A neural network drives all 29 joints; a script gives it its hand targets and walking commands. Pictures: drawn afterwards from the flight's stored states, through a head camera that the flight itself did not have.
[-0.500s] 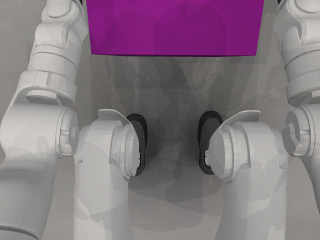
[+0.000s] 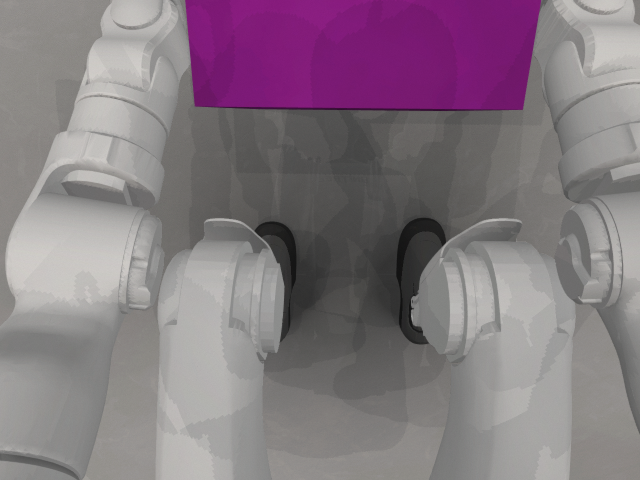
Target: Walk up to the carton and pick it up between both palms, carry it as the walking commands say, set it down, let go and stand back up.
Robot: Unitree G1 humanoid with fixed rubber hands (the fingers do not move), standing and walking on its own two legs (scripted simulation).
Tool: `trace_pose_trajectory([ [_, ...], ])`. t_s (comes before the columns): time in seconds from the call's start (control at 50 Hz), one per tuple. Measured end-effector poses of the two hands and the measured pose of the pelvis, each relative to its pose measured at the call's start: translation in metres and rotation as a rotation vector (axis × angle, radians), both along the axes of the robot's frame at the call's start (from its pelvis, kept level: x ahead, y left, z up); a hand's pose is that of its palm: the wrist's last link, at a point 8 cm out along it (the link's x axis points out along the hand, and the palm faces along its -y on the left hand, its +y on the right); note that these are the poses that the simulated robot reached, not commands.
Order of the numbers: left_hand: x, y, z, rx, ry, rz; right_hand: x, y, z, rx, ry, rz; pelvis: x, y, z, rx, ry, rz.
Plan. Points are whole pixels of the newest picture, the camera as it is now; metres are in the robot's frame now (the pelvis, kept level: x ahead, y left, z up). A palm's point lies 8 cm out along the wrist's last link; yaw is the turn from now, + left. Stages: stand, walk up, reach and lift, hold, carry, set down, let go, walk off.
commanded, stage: reach and lift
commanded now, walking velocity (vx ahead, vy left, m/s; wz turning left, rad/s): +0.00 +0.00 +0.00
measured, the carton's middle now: (354, 7) +0.52 -0.01 -0.25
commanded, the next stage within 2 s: none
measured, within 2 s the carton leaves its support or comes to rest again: leaves its support in 0.54 s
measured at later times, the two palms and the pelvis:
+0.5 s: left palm out of the picture +0.54 +0.16 -0.18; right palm out of the picture +0.54 -0.19 -0.18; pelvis +0.00 +0.00 -0.01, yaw +0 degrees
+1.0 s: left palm out of the picture +0.54 +0.16 -0.12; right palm out of the picture +0.55 -0.19 -0.11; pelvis -0.01 -0.01 +0.02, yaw +0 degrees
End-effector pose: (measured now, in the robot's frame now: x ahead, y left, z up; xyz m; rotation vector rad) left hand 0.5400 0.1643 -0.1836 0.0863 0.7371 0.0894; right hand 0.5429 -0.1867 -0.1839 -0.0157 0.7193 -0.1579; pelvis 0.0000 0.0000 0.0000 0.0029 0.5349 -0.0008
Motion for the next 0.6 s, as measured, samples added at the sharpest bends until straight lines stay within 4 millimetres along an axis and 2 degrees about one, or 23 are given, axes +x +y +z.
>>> trace_pose_trajectory([
  [0.28, 0.003, -0.001, 0.002, -0.010, 0.034, 0.012, 0.005, -0.002, 0.003, -0.005, 0.034, 0.010, -0.003, -0.002, -0.013, 0.007, -0.030, 0.000],
  [0.5, 0.001, -0.003, 0.002, -0.017, 0.031, 0.010, 0.000, -0.003, 0.004, -0.011, 0.034, 0.003, -0.002, -0.002, -0.014, 0.006, -0.040, -0.001],
  [0.6, -0.002, -0.007, 0.012, -0.014, 0.025, -0.006, -0.005, -0.007, 0.015, -0.005, 0.028, -0.011, -0.003, 0.000, -0.008, 0.001, -0.053, 0.000],
])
